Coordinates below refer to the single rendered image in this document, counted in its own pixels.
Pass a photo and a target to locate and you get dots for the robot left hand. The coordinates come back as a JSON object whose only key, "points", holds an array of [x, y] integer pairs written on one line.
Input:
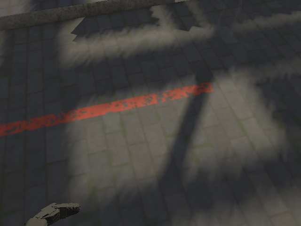
{"points": [[52, 213]]}

